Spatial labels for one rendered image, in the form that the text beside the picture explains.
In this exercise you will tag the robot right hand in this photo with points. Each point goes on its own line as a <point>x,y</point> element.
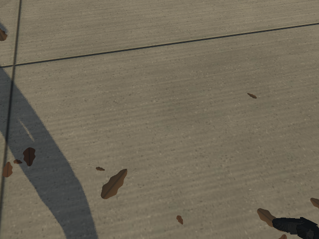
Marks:
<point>301,227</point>

